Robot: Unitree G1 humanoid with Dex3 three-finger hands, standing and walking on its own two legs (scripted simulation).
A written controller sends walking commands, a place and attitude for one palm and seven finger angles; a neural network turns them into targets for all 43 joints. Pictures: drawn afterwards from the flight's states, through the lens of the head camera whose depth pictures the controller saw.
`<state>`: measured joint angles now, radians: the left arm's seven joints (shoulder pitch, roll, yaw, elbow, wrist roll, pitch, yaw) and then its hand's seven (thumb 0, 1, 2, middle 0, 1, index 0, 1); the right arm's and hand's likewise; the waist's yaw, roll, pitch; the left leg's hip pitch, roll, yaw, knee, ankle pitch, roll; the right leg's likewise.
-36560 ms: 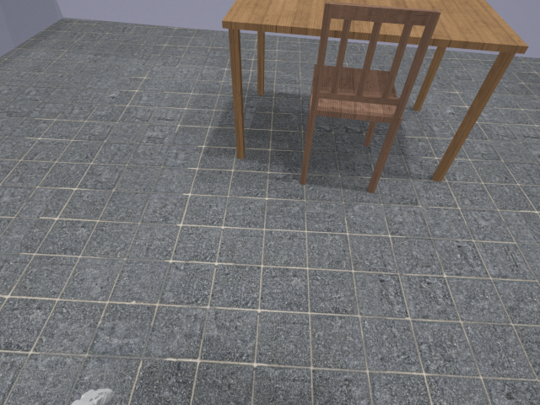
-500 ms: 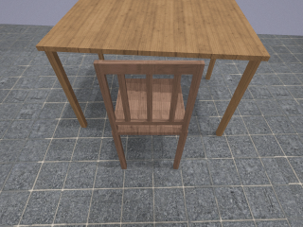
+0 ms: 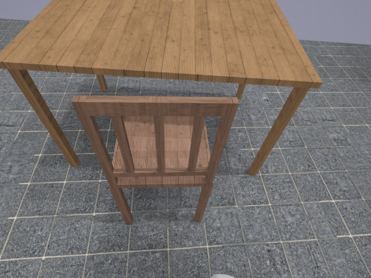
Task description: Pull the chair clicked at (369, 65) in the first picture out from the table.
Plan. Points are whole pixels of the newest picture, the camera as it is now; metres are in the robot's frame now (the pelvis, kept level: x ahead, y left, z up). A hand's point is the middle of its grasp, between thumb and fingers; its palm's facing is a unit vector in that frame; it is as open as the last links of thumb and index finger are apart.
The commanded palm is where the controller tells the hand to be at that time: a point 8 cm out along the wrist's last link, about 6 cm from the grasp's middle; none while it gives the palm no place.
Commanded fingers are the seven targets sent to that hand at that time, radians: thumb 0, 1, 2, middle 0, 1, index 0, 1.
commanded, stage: take the last steps up to it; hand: left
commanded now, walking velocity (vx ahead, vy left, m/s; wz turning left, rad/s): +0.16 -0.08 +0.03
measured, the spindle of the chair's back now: (160, 146) +0.48 +0.10 -0.08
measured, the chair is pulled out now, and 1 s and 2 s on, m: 0.17 0.17 0.17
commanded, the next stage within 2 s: come to a stop and stand still in 0.02 s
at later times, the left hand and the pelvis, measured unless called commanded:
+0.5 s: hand (131, 249) +0.21 +0.14 -0.16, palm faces +0.04 -0.97 -0.23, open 7.4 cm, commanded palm none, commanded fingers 0.00 0.90 0.90 -0.20 -0.30 -0.20 -0.30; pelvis +0.12 -0.05 +0.00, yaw +1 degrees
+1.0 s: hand (102, 257) +0.18 +0.21 -0.16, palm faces +0.03 -0.97 -0.24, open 7.4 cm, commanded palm none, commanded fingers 0.00 0.90 0.90 -0.20 -0.30 -0.20 -0.30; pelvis +0.11 +0.02 -0.01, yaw +0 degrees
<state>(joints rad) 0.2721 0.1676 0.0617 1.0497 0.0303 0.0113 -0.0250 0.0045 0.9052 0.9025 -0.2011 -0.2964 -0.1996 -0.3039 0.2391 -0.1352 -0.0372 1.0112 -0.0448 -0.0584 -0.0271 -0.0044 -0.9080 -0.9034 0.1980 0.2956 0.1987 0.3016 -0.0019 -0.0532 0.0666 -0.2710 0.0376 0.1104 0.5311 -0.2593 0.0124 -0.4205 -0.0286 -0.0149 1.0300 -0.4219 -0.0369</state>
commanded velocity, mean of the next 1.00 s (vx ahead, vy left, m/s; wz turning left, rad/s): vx -0.11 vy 0.04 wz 0.00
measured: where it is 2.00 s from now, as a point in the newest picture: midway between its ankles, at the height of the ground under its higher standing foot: outside the picture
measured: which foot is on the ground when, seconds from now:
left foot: down 0.00-0.46, up 0.48-0.76, down 0.78-1.00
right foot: up 0.00-0.10, down 0.12-1.00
